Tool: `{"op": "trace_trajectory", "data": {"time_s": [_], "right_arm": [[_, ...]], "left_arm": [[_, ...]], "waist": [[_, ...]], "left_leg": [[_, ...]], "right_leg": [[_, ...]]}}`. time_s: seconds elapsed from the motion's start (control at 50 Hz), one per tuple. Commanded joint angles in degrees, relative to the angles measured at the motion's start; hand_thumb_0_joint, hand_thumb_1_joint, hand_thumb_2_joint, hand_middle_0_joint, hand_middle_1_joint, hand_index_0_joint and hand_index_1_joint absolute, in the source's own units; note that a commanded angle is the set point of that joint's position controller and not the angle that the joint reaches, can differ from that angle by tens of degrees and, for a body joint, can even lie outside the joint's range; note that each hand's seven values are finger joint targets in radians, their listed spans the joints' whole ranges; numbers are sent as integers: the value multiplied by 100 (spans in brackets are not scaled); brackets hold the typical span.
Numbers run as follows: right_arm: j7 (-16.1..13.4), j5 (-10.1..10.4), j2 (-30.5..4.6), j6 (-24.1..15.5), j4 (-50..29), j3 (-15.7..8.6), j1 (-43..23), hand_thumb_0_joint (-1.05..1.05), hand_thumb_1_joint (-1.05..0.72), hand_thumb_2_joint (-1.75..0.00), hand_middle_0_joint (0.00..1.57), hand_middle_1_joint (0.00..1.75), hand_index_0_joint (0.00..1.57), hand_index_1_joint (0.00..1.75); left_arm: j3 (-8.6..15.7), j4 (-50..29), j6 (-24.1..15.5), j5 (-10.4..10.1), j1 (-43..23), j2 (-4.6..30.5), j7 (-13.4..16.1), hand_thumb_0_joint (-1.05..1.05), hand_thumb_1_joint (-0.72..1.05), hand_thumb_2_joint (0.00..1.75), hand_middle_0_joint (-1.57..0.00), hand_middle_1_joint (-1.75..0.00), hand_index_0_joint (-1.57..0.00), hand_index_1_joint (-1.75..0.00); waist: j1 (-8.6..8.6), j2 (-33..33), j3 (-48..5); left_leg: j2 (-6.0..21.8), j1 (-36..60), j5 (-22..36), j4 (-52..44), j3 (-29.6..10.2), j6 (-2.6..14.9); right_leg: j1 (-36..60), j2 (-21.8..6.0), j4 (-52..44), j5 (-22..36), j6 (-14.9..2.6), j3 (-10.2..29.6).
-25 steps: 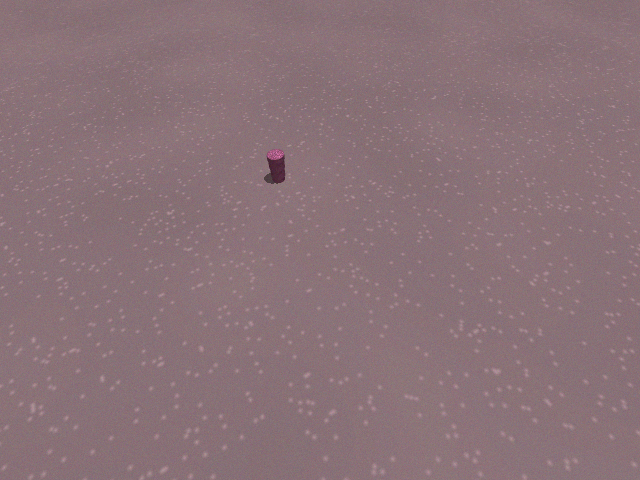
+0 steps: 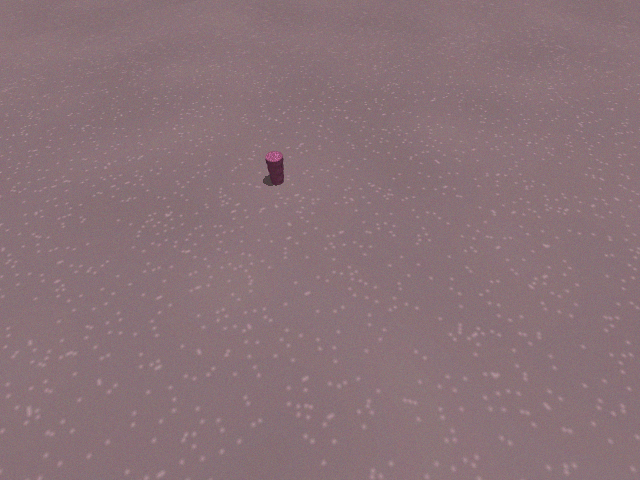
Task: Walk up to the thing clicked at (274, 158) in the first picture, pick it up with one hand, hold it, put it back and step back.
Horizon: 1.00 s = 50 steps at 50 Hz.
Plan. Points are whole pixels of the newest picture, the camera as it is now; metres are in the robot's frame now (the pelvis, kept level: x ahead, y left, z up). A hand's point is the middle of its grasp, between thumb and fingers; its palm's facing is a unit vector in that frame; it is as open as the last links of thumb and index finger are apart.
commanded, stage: stand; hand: left
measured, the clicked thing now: (275, 169) +1.52 +0.29 -0.71
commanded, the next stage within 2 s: walk up in 0.62 s
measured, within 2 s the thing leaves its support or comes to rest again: neither
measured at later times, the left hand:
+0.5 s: hand out of the picture +0.07 +0.25 -0.16, palm faces -0.02 -0.94 -0.34, open 7.4 cm
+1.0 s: hand out of the picture +0.08 +0.37 -0.18, palm faces +0.08 -0.92 -0.38, open 7.4 cm
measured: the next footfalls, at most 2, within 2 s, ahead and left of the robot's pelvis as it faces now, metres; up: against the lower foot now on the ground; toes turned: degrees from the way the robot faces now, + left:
left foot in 0.96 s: +0.20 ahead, +0.21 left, +0.00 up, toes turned +8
right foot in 1.46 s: +0.51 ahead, -0.03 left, +0.00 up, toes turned -1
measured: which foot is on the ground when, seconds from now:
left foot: down 0.00-0.72, up 0.74-0.94, down 0.96-1.00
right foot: down 0.00-1.00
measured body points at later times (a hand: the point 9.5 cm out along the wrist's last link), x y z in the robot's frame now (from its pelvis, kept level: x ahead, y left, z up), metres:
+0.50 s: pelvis +0.00 +0.00 +0.00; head +0.02 +0.00 +0.45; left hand +0.07 +0.30 -0.13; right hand +0.07 -0.30 -0.14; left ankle -0.01 +0.13 -0.75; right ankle -0.02 -0.12 -0.75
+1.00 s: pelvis +0.09 +0.07 -0.03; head +0.10 +0.10 +0.42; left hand +0.07 +0.42 -0.15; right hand +0.22 -0.27 -0.11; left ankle +0.16 +0.20 -0.75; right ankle -0.01 -0.11 -0.74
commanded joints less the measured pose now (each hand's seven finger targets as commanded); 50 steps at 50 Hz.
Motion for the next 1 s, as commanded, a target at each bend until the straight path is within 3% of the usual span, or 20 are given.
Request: {"op": "trace_trajectory", "data": {"time_s": [0.0,0.26,0.36,0.58,0.6,0.62,0.66,0.68,0.7,0.72,0.74,0.76,0.78,0.8,0.84,0.88,0.92,0.94,0.96,0.98], "right_arm": [[-52,15,-1175,-98,-335,-205,-183,0,-90,-90,20,30,20,30],[-45,9,-1171,-115,-304,-212,-132,0,-90,-90,20,30,20,30],[-47,10,-1157,-130,-325,-198,-126,0,-90,-90,20,30,20,30],[-51,1,-1162,-112,-302,-195,-43,0,-90,-90,20,30,20,30],[127,-63,-1742,-208,-640,-596,277,0,-90,-90,20,30,20,30],[211,-116,-1761,-199,-681,-640,137,0,-90,-90,20,30,20,30],[289,-143,-1571,-186,-964,-613,-338,0,-90,-90,20,30,20,30],[319,-154,-1369,-192,-1111,-590,-592,0,-90,-90,20,30,20,30],[319,-184,-1245,-208,-1266,-591,-901,0,-90,-90,20,30,20,30],[315,-149,-1286,-239,-1293,-583,-789,0,-90,-90,20,30,20,30],[325,-131,-1407,-277,-1284,-619,-618,0,-90,-90,20,30,20,30],[372,-114,-1475,-304,-1237,-643,-458,0,-90,-90,20,30,20,30],[424,-105,-1467,-303,-1251,-677,-377,0,-90,-90,20,30,20,30],[465,-91,-1465,-288,-1268,-699,-233,0,-90,-90,20,30,20,30],[516,-79,-1472,-306,-1220,-734,15,0,-90,-90,20,30,20,30],[533,-93,-1452,-288,-1205,-796,228,0,-90,-90,20,30,20,30],[506,-112,-1439,-282,-1007,-886,948,0,-90,-90,20,30,20,30],[446,-134,-1571,-291,-889,-954,1437,0,-90,-90,20,30,20,30],[359,-199,-1888,-320,-711,-1101,2250,0,-90,-90,20,30,20,30],[278,-253,-2481,-366,-792,-1167,2610,0,-90,-90,20,30,20,30]], "left_arm": [[225,-299,-100,4,-175,1183,94,0,90,90,-20,-30,-20,-30],[249,-305,-83,4,-188,1227,78,0,90,90,-20,-30,-20,-30],[244,-316,-87,2,-189,1240,83,0,90,90,-20,-30,-20,-30],[224,-321,-95,10,-143,1252,93,0,90,90,-20,-30,-20,-30],[614,-603,-206,92,229,1909,-94,0,90,90,-20,-30,-20,-30],[633,-579,-213,156,302,1836,-155,0,90,90,-20,-30,-20,-30],[705,-676,-244,178,453,1865,-217,0,90,90,-20,-30,-20,-30],[751,-666,-277,159,672,1962,-217,0,90,90,-20,-30,-20,-30],[810,-651,-338,191,981,2092,-194,0,90,90,-20,-30,-20,-30],[825,-790,-399,218,916,2209,-175,0,90,90,-20,-30,-20,-30],[842,-862,-407,194,924,2204,-169,0,90,90,-20,-30,-20,-30],[834,-905,-418,191,871,2090,-170,0,90,90,-20,-30,-20,-30],[821,-964,-419,200,709,2061,-183,0,90,90,-20,-30,-20,-30],[831,-1109,-416,219,419,2166,-194,0,90,90,-20,-30,-20,-30],[820,-1292,-414,193,139,2153,-233,0,90,90,-20,-30,-20,-30],[780,-1362,-396,162,63,2104,-262,0,90,90,-20,-30,-20,-30],[744,-1379,-359,96,60,1985,-297,0,90,90,-20,-30,-20,-30],[677,-1381,-340,91,250,1825,-303,0,90,90,-20,-30,-20,-30],[556,-1376,-306,98,587,1469,-310,0,90,90,-20,-30,-20,-30],[471,-1545,-321,67,664,1054,-294,0,90,90,-20,-30,-20,-30]], "waist": [[10,32,-507],[20,-7,-474],[10,-28,-547],[-17,-71,-489],[13,-77,-1085],[109,76,-571],[308,-178,206],[485,-602,497],[777,-970,565],[710,-701,502],[635,-525,422],[528,-408,221],[431,-552,150],[298,-878,210],[120,-1074,217],[-23,-939,241],[-375,-496,-22],[-628,-10,-377],[-974,1050,-833],[-1031,2260,-802]], "left_leg": [[648,179,1149,-171,-430,203],[652,103,967,-319,-474,184],[670,196,1273,-259,-457,192],[661,139,1163,-266,-453,193],[445,60,-1919,298,-601,678],[526,-673,-2823,380,-810,791],[362,-1995,-2703,812,-624,651],[84,-2774,-1969,1565,-160,465],[50,-3541,-1571,2746,7,279],[244,-3863,-1516,2949,-379,235],[364,-3767,-1530,2866,-463,228],[388,-3559,-1495,2816,-432,226],[453,-3264,-1530,2663,-392,191],[589,-2851,-1527,2376,-379,168],[557,-2188,-1068,1893,-182,127],[377,-1304,-370,1509,176,112],[33,253,425,1220,662,125],[-110,1235,173,1227,708,240],[144,2137,-834,939,148,472],[1629,2127,-2814,-264,-2900,920]], "right_leg": [[15,-723,-321,1246,-134,524],[32,-704,-323,930,-166,515],[73,-732,-269,1218,-164,524],[40,-745,-328,1168,-149,520],[262,-437,297,-1778,-373,348],[-187,-602,442,-2661,-500,619],[-294,-968,-22,-3367,-741,1284],[124,-1453,-611,-3648,-1003,1873],[651,-2181,-1334,-3311,-1382,2709],[1087,-2504,-1391,-2644,-1618,2907],[1234,-2441,-1320,-2334,-1637,2764],[1379,-2109,-1229,-2174,-1513,2312],[1140,-1886,-1222,-2311,-1365,1877],[729,-1900,-1192,-2296,-1304,1622],[300,-1608,-1013,-1736,-1140,988],[-471,-1295,-688,-1461,-924,371],[-1362,-1008,292,-761,-763,-199],[-1844,-794,1384,-54,-686,-454],[-2488,-409,3191,-299,-529,-692],[-3670,444,4612,-2212,-326,-87]]}}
